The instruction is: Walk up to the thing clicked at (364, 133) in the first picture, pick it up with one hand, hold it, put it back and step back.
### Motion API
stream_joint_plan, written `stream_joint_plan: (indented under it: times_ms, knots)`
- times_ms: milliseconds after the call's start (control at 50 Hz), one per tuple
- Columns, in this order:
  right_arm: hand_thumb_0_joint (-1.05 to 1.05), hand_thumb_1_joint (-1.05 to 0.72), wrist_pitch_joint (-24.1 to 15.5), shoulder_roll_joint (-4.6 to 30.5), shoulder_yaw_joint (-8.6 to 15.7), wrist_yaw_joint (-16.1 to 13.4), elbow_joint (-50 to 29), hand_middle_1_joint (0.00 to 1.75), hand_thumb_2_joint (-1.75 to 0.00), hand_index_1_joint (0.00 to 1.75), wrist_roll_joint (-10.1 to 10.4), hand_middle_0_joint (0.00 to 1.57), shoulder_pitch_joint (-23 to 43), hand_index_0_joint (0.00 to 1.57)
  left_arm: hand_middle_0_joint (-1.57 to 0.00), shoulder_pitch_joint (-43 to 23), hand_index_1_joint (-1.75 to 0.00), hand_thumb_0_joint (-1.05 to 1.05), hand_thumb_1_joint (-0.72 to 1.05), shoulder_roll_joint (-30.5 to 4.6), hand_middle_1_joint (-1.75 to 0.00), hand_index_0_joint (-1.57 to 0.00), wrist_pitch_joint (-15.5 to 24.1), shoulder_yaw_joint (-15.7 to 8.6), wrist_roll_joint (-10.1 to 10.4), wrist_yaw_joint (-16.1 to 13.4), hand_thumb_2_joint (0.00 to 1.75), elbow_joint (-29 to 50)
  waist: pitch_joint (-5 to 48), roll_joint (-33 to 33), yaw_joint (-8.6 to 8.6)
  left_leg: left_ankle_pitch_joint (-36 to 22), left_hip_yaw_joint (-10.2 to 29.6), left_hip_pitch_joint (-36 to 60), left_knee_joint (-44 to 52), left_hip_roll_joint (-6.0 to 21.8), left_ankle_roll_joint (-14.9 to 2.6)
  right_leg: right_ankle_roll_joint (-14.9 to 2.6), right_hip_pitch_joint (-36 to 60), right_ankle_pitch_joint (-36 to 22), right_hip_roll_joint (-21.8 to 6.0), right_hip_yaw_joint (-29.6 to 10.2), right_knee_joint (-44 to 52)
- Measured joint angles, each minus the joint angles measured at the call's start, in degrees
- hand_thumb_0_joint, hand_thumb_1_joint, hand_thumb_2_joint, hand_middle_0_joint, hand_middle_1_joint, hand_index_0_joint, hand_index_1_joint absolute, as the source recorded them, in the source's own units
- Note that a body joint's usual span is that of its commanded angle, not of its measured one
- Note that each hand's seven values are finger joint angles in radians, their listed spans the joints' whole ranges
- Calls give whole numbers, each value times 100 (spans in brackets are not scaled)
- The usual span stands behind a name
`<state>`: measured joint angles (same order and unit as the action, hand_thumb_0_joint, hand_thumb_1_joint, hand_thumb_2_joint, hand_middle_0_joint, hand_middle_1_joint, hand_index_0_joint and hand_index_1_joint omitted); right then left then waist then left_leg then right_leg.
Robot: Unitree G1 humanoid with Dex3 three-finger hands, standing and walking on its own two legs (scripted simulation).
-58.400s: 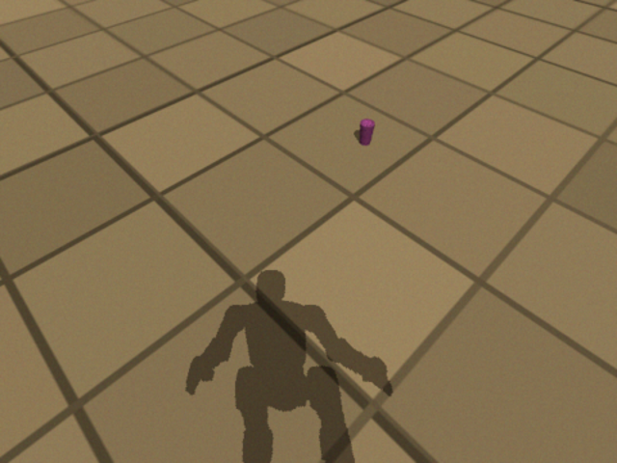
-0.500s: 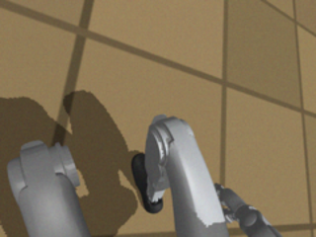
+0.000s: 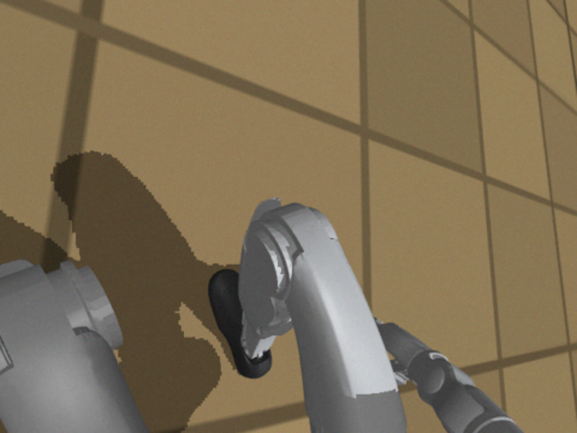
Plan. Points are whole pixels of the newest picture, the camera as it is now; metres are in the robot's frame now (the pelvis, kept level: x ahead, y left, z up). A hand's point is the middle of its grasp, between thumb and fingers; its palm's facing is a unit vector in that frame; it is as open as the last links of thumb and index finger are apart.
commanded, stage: lower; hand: left
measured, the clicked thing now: out of the picture +0.46 +0.38 -0.22
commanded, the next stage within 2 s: loosen in 0.24 s
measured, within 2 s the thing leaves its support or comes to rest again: rests again in 1.50 s
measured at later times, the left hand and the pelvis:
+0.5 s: hand out of the picture +0.45 +0.37 -0.17, palm faces +0.61 -0.79 -0.02, open 6.3 cm; pelvis -0.01 +0.01 +0.00, yaw -1 degrees
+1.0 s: hand out of the picture +0.45 +0.37 -0.17, palm faces +0.61 -0.79 -0.01, open 9.7 cm; pelvis -0.01 +0.01 +0.00, yaw -2 degrees
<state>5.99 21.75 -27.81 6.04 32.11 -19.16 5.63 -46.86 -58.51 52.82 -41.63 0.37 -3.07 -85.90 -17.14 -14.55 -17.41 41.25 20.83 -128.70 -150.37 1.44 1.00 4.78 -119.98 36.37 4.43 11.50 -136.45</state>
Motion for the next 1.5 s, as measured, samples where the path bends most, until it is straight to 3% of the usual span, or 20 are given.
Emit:
stream_joint_plan:
  times_ms: [380, 500, 680, 960, 1380, 1500]
  knots:
    - [0, -89, 75, 17, -362, -87, -210, 30, -89, 30, -99, 21, 390, 21, -69, 91, -137, -2, -24, -192, -98, -136, 377, 257, 144, -110, 90, -345, -84, -158, 20, 20, 183, 96, -104, 37, -57, 22, 162, -80, 81, 141, 75]
    - [0, -89, 89, 12, -397, -91, -248, 30, -88, 30, -100, 21, 422, 21, -71, 74, -126, -2, -24, -211, -98, -132, 421, 333, 159, -118, 85, -378, -86, -179, 38, 28, 188, 115, -104, 55, -79, 9, 192, -86, 91, 151, 96]
    - [0, -89, 104, -17, -408, -87, -235, 30, -88, 30, -100, 21, 424, 21, -76, 61, -101, 0, -24, -197, -89, -116, 439, 375, 170, -137, 72, -382, -64, -189, 63, 37, 181, 128, -84, 70, -97, -5, 216, -85, 88, 155, 128]
    - [0, -89, 106, -34, -421, -95, -195, 30, -88, 30, -95, 21, 418, 21, -74, 70, -76, 0, -17, -175, -75, -90, 500, 416, 200, -101, 59, -386, -22, -193, 59, 7, 177, 120, -78, 81, -119, 5, 216, -117, 88, 158, 142]
    - [0, -88, 183, -35, -424, -85, -252, 30, -88, 30, -77, 21, 391, 21, -42, -46, -32, 0, -29, -260, -34, -44, 462, 397, 188, -66, 27, -464, 1, -151, 9, 23, 166, 116, -35, 115, -124, -2, 200, -127, 84, 160, 185]
    - [0, -89, 190, -40, -430, -103, -264, 30, -89, 30, -68, 21, 408, 21, -30, -20, -24, 0, -41, -276, -26, -32, 444, 315, 218, -16, 21, -419, -19, -186, 7, 18, 168, 129, -37, 118, -115, 13, 203, -137, 82, 158, 177]
